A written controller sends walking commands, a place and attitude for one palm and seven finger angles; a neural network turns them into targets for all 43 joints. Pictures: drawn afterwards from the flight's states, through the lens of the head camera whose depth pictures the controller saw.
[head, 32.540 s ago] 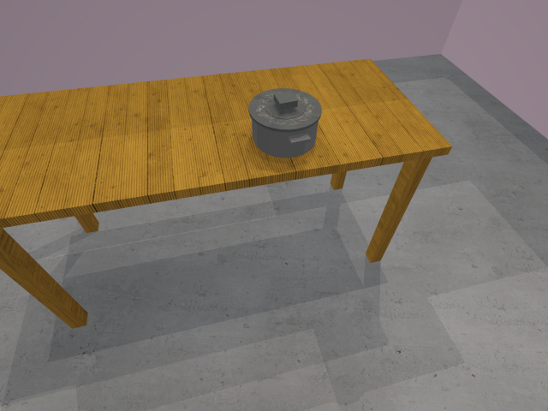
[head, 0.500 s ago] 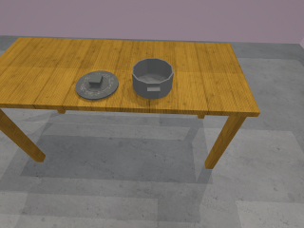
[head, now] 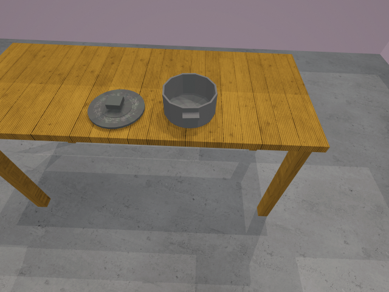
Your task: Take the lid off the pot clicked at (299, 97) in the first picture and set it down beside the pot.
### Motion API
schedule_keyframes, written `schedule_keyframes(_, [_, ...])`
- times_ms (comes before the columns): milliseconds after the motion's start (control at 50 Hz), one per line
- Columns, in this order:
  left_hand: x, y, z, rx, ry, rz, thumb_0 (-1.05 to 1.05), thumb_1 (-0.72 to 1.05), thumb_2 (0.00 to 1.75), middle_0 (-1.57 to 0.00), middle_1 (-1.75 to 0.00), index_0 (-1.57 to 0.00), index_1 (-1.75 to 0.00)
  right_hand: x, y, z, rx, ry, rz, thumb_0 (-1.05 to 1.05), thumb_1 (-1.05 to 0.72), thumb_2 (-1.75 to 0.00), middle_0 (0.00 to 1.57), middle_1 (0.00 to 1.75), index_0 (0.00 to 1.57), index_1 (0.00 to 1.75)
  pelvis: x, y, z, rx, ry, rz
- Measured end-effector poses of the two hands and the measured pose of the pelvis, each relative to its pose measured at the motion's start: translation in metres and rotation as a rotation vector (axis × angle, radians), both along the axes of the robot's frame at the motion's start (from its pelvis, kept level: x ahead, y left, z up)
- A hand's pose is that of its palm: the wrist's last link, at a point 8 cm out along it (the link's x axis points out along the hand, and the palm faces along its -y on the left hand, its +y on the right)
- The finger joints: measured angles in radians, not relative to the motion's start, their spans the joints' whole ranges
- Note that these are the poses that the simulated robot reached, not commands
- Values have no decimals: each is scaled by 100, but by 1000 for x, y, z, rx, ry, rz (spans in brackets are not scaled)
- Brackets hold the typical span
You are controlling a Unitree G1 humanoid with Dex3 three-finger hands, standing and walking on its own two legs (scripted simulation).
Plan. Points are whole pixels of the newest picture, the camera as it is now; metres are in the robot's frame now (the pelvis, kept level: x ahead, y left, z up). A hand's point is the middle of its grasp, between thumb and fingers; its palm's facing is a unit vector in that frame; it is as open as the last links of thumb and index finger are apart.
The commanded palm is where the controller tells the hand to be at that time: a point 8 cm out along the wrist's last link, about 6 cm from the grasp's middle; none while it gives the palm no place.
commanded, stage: let the arm hang, fingers relaxed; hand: left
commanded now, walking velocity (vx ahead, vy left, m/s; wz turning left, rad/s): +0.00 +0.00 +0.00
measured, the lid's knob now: (115, 102) +0.69 +0.30 -0.08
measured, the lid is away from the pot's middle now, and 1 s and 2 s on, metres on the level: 0.26 0.26 0.26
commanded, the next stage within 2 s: look to check the result in 1.02 s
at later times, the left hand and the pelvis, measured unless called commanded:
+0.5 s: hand out of the picture +0.03 +0.18 -0.18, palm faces +0.02 -0.98 -0.20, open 7.3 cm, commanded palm none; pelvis +0.00 +0.01 +0.00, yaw +0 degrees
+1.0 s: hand out of the picture +0.02 +0.19 -0.18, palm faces +0.02 -0.98 -0.20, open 7.3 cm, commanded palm none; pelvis +0.00 +0.01 +0.00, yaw +0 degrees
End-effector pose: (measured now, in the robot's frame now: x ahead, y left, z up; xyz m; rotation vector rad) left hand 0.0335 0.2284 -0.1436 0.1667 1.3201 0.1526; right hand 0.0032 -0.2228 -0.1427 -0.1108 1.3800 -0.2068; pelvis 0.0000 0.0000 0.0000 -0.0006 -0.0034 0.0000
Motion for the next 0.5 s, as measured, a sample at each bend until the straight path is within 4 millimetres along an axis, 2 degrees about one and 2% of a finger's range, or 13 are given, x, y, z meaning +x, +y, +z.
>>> schedule_keyframes(220, [-9,1,-2,-4,39,8,1,91,90,-20,-30,-20,-29,-7,5,0,1,29,-14,1,-91,-90,20,30,20,30,4,2,0,-2,0,-4])
schedule_keyframes(500, [-10,5,-2,-7,39,7,1,92,90,-20,-30,-20,-29,-11,13,1,4,30,-22,1,-91,-90,20,30,20,30,3,7,1,-1,-4,-8])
